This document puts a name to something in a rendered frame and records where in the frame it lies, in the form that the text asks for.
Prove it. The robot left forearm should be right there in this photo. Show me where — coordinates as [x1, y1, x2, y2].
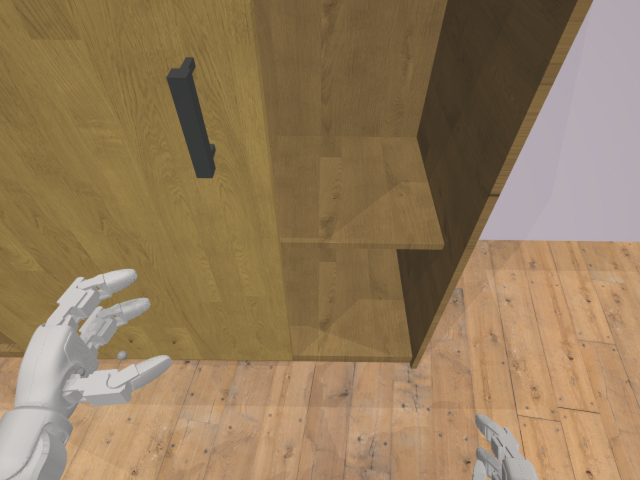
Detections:
[0, 406, 73, 480]

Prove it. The right robot hand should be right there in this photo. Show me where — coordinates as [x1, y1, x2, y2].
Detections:
[472, 413, 539, 480]

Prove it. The handle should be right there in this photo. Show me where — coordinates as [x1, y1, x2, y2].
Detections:
[166, 57, 216, 178]

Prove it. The left robot hand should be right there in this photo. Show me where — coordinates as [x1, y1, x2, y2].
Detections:
[14, 269, 172, 419]

